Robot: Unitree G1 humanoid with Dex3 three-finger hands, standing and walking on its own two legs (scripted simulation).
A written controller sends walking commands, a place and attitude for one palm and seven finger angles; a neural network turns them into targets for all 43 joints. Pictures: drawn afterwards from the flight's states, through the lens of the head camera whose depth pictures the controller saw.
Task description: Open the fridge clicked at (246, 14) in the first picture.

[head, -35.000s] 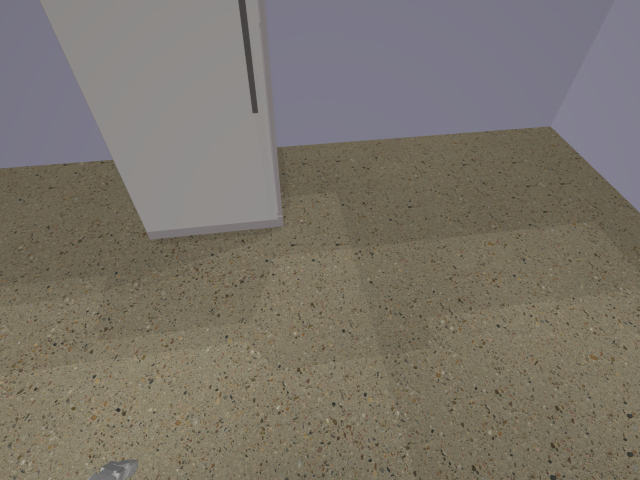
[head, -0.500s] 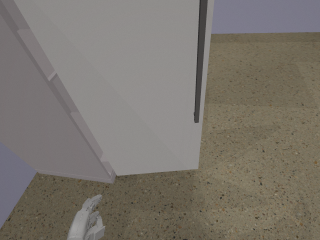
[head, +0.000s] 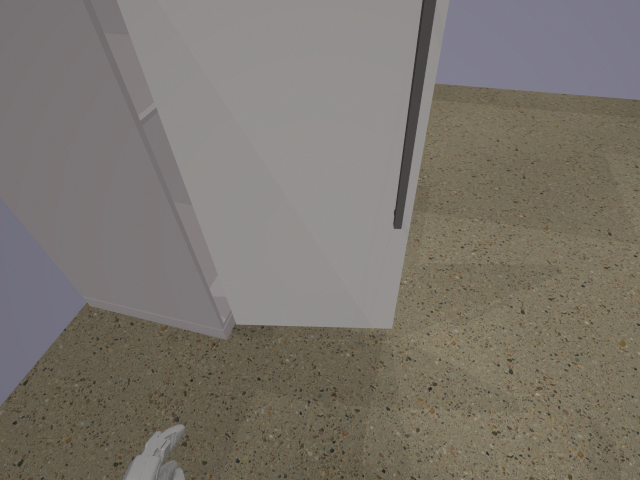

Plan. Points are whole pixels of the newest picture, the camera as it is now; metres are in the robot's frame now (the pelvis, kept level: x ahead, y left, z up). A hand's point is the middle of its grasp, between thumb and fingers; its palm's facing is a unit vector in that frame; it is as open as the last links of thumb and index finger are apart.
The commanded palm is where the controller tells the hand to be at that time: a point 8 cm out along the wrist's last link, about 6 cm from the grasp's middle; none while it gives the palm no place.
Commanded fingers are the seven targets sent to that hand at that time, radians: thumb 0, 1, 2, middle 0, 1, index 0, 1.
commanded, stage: stop stepping back and stand still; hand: right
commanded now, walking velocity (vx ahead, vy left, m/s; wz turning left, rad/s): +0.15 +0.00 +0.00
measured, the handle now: (409, 129) +0.71 -0.14 +0.09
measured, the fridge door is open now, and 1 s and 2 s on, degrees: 77 77 77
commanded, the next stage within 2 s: let the arm hang, fingers relaxed in 0.74 s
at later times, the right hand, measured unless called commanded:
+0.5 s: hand out of the picture +0.18 -0.31 +0.16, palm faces +0.54 +0.71 -0.45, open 7.4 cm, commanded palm +0.12 -0.34 +0.18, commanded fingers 0.00 -0.90 -0.90 0.20 0.30 0.20 0.30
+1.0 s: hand (595, 464) +0.18 -0.31 -0.05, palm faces +0.17 +0.88 -0.45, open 7.4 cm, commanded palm none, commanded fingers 0.00 -0.90 -0.90 0.20 0.30 0.20 0.30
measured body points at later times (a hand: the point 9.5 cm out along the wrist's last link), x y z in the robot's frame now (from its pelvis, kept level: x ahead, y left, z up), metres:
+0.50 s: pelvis +0.02 -0.02 -0.01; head +0.01 -0.02 +0.44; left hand +0.19 +0.19 -0.10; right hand +0.15 -0.35 +0.18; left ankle +0.01 +0.06 -0.74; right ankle +0.02 -0.14 -0.73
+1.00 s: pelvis +0.01 -0.04 -0.01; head +0.02 -0.01 +0.44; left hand +0.20 +0.21 -0.12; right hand +0.17 -0.35 -0.02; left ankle +0.01 +0.06 -0.74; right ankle +0.03 -0.14 -0.74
